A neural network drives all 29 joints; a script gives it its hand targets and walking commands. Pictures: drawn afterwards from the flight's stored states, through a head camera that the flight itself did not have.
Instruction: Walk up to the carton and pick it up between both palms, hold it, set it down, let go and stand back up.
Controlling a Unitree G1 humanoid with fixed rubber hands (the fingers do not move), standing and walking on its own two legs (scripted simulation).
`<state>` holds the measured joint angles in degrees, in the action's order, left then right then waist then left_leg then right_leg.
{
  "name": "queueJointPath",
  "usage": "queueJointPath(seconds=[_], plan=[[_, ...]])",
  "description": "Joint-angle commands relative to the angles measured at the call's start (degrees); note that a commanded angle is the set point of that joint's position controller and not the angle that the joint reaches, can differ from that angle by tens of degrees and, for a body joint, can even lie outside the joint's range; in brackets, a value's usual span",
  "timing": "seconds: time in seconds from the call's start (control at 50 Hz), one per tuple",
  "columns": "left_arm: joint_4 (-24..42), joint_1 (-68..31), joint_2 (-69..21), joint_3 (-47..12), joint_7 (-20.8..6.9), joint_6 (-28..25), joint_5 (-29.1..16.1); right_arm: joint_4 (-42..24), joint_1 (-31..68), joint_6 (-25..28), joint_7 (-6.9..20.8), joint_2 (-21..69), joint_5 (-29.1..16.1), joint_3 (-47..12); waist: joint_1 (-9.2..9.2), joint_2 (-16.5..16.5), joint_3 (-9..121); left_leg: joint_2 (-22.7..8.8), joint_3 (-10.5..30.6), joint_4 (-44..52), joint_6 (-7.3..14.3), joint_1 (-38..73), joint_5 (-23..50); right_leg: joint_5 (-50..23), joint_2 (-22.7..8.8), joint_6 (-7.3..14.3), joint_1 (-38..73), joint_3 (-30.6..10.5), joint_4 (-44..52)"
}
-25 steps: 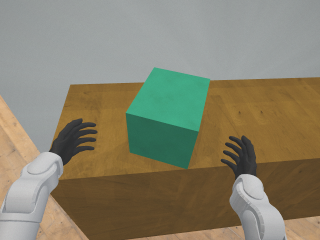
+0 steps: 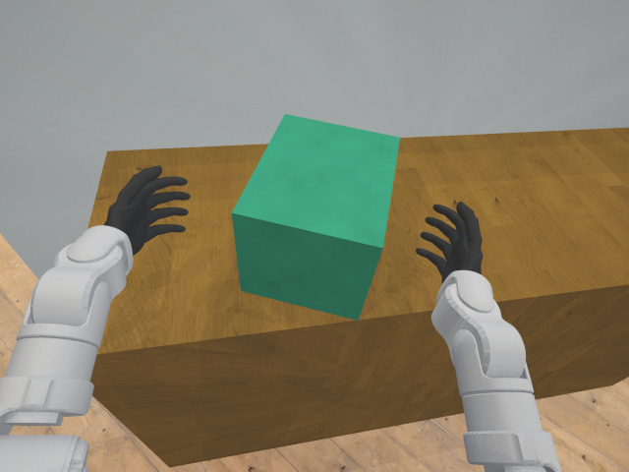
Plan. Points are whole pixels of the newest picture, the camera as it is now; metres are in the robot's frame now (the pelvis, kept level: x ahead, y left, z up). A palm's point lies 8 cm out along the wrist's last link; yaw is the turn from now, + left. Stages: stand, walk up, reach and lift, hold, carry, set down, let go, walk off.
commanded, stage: reach and lift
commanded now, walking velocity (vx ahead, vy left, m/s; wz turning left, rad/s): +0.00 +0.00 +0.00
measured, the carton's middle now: (320, 214) +0.48 -0.06 +0.04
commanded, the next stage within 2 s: none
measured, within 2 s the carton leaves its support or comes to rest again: neither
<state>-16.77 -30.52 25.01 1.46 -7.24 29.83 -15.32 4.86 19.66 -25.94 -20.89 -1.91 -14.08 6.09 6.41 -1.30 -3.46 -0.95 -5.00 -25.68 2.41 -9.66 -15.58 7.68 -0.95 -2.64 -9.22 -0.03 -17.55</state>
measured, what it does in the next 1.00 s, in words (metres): stands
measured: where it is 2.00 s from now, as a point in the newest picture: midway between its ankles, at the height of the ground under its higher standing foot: outside the picture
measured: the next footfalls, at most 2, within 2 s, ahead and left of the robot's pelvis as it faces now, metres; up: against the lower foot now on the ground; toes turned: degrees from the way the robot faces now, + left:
none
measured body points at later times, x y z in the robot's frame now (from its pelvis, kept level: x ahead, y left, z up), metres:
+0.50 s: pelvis -0.01 +0.00 +0.00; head +0.03 +0.02 +0.44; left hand +0.48 +0.14 +0.14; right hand +0.38 -0.22 +0.12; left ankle -0.02 +0.08 -0.74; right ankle +0.02 -0.16 -0.74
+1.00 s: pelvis -0.01 -0.03 -0.01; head +0.05 +0.02 +0.44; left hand +0.52 +0.12 +0.15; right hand +0.43 -0.22 +0.14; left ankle -0.02 +0.08 -0.74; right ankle +0.02 -0.16 -0.74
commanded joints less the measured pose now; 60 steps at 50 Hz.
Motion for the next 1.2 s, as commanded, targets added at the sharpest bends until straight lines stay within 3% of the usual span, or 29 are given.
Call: queueJointPath(seconds=[0.0,0.02,0.08,0.14,0.18,0.26,0.34,0.36,0.38,0.42,0.46,0.48,0.5,0.52,0.54,0.6,0.62,0.64,0.76,0.78,0.84,0.86,0.94,0.96,0.98,1.06,1.1,1.14,1.18], plan=[[7.19,-31.18,10.31,4.08,0.94,-3.48,1.25,-5.33,25.59,4.61,0.95,-7.58,1.00,2.53,2.43,9.76,29.06,-2.09,3.66,1.34,-6.95,8.63,31.26,-19.10,3.07,3.52,11.51,0.28,-2.37],[-0.15,-33.34,9.53,2.57,0.65,-3.60,0.83,-1.64,28.74,4.29,1.06,-7.11,1.91,2.49,2.63,8.98,25.73,-1.25,3.13,1.74,-6.37,5.90,26.74,-16.31,2.88,3.10,9.14,0.44,-1.64],[1.58,-35.47,7.90,0.74,1.27,-5.28,-0.07,-1.72,30.97,6.23,1.75,-8.05,0.99,2.81,3.87,7.23,28.82,-1.38,3.12,1.69,-5.70,8.32,27.39,-19.49,3.10,2.85,9.56,1.34,-2.23],[-3.20,-39.30,8.62,1.59,1.54,-6.98,1.86,5.65,33.50,7.54,2.19,-8.24,1.42,1.87,3.76,10.91,31.25,-1.95,3.95,0.62,-6.85,10.19,32.19,-20.31,3.54,2.92,7.80,1.68,-2.62],[-8.30,-42.49,9.52,1.42,1.75,-7.68,1.44,4.57,37.65,8.29,2.38,-8.80,2.46,2.35,3.77,6.72,33.68,-0.83,3.05,1.20,-6.07,9.03,28.81,-21.83,3.52,2.69,9.11,2.05,-2.73],[-11.32,-47.57,10.75,0.98,2.68,-11.36,-0.42,3.83,42.71,10.43,2.89,-8.93,1.11,1.56,3.30,5.21,38.19,-0.49,3.36,0.45,-5.00,5.82,25.27,-22.61,3.43,2.10,9.50,2.10,-4.84],[-21.10,-53.54,10.08,-0.43,2.94,-12.94,-0.17,13.47,46.38,9.99,2.95,-7.81,0.60,0.45,4.14,6.69,36.67,-0.02,3.14,0.30,-4.70,4.73,23.48,-22.55,3.42,3.16,8.34,1.85,-4.35],[-20.70,-55.03,11.65,1.20,3.05,-13.38,0.42,10.78,47.82,10.98,3.06,-6.70,0.19,-0.73,2.35,8.14,41.03,0.46,2.38,-0.77,-4.61,4.81,25.23,-24.89,3.12,2.48,9.24,1.12,-5.52],[-23.35,-57.97,11.16,-1.67,3.02,-14.42,-1.00,15.37,50.58,10.78,3.09,-8.08,0.51,1.28,4.68,7.87,38.54,-0.20,3.40,-0.39,-4.63,2.97,22.05,-21.29,2.73,2.94,6.91,1.74,-5.31],[-27.05,-62.18,11.10,-3.03,3.54,-15.77,-2.50,16.25,54.68,11.69,3.15,-10.55,1.93,3.64,5.49,6.52,41.92,-0.32,3.10,-0.60,-4.88,2.01,20.07,-20.35,3.49,3.20,5.42,2.95,-5.63],[-29.46,-61.64,8.03,-5.83,3.35,-16.47,-2.76,20.53,54.83,12.94,2.48,-10.07,2.12,4.33,7.17,10.41,40.75,-0.26,3.38,-2.33,-6.28,5.29,25.85,-22.62,3.65,3.26,1.46,3.62,-5.09],[-26.17,-65.17,8.91,-5.03,3.75,-17.70,-2.94,21.34,56.51,13.76,2.63,-11.02,2.13,5.39,7.56,10.70,44.66,-0.95,4.26,-2.92,-6.72,7.03,28.22,-22.76,3.85,3.56,0.85,3.43,-5.55],[-34.14,-64.45,8.89,-4.89,3.78,-17.76,-2.80,23.65,56.03,13.65,2.73,-9.03,2.11,2.65,6.03,7.94,43.39,-0.02,3.33,-2.94,-5.84,3.81,25.43,-23.20,3.96,3.10,1.67,3.50,-6.07],[-35.67,-63.98,9.00,-4.49,3.67,-18.94,-2.62,25.68,57.10,13.70,3.16,-9.23,1.77,2.34,6.81,6.46,43.07,-0.06,3.75,-2.18,-5.44,4.66,25.45,-24.24,3.66,2.77,2.28,3.17,-6.08],[-35.66,-64.71,7.46,-5.36,3.75,-19.50,-2.05,29.03,55.79,14.30,3.05,-8.08,1.91,1.83,7.61,9.04,44.49,-0.11,3.59,-2.58,-5.93,4.95,25.44,-24.36,3.54,2.69,1.73,3.45,-5.98],[-42.62,-68.95,8.78,-6.19,4.48,-21.75,-2.47,29.14,63.86,15.92,2.77,-9.16,2.21,3.14,7.13,6.26,48.22,-0.02,3.34,-2.67,-4.60,0.64,20.67,-24.02,3.22,2.36,0.71,3.90,-7.05],[-38.94,-69.18,9.00,-6.75,4.43,-22.53,-1.90,31.61,61.25,16.69,2.39,-9.32,3.15,4.17,8.34,9.74,49.86,0.04,3.63,-2.57,-5.47,1.50,25.04,-28.21,3.60,2.83,2.36,4.30,-7.35],[-42.76,-72.47,9.50,-5.97,4.71,-23.05,-1.79,29.85,65.86,16.88,2.48,-8.03,2.34,3.56,6.04,8.21,51.90,0.29,2.99,-3.06,-4.81,-0.74,22.19,-25.16,3.38,2.56,0.98,3.64,-8.14],[-49.61,-77.90,9.76,-8.38,5.18,-24.70,-2.13,38.84,70.18,18.40,2.43,-9.35,2.59,5.41,8.75,12.45,50.99,0.38,2.87,-3.53,-6.15,-0.63,22.91,-24.98,3.44,2.11,-2.37,4.75,-8.11],[-50.44,-77.84,10.34,-8.61,4.88,-25.45,-2.82,36.93,70.21,18.91,2.30,-8.37,2.50,3.63,7.58,12.24,51.77,0.65,2.84,-4.22,-6.06,0.23,25.36,-26.91,3.39,2.24,-1.68,4.16,-7.81],[-49.08,-76.88,10.25,-8.74,5.44,-26.13,-2.14,38.53,68.60,19.33,1.48,-8.87,2.87,5.30,9.34,13.97,56.53,1.18,1.89,-5.13,-5.95,0.38,27.00,-31.57,3.44,1.37,-0.43,3.99,-9.06],[-46.98,-75.03,9.22,-7.90,5.37,-25.67,-0.52,39.88,65.72,19.87,1.48,-8.75,3.64,4.92,9.58,16.23,54.93,1.31,1.78,-5.32,-7.40,2.90,34.51,-36.70,3.79,1.32,0.61,4.85,-9.33],[-59.11,-76.41,7.49,-9.33,3.74,-26.34,-2.05,42.82,70.93,19.21,2.02,-6.08,2.86,3.17,8.31,10.29,50.60,1.67,1.48,-2.24,-5.10,-5.89,25.02,-33.05,2.77,0.84,3.66,3.95,-8.36],[-53.73,-74.23,7.99,-9.02,3.43,-27.01,-1.43,42.63,67.90,20.22,1.45,-6.50,2.74,4.21,9.43,13.60,53.18,1.77,1.41,-2.75,-5.52,-1.96,27.78,-34.85,2.91,0.72,2.86,3.56,-8.09],[-49.67,-73.80,7.54,-8.17,4.10,-27.47,-0.07,42.57,66.73,21.06,1.58,-6.97,2.16,4.46,8.20,16.12,53.98,1.32,0.81,-2.96,-6.38,0.62,30.29,-33.27,3.43,0.92,0.82,3.80,-7.61],[-53.00,-73.92,3.56,-9.00,3.71,-28.80,-0.41,40.04,68.41,23.18,1.52,-5.46,4.89,4.59,8.63,14.55,56.72,1.47,0.39,-4.72,-6.55,1.93,33.50,-32.70,4.13,1.19,-4.13,4.59,-6.83],[-54.02,-74.26,4.46,-6.73,3.57,-29.94,0.93,42.73,67.84,23.31,1.99,-5.53,5.26,5.54,7.54,14.38,51.89,1.28,0.67,-4.34,-6.38,-0.08,29.25,-27.87,3.97,1.40,-3.89,4.04,-6.81],[-59.75,-71.06,4.33,-8.92,3.07,-30.95,-0.52,47.20,63.48,23.08,2.01,-5.47,6.26,6.28,9.47,10.80,45.77,1.60,1.15,-2.47,-4.97,-5.19,19.92,-24.54,3.19,0.44,-2.42,3.96,-7.12],[-55.66,-74.37,3.65,-10.06,3.56,-32.85,-1.27,44.01,66.46,24.62,2.09,-5.23,6.34,7.22,9.54,14.20,51.34,1.02,1.63,-3.72,-5.75,-1.15,21.66,-21.07,3.50,1.52,-7.52,4.51,-6.97]])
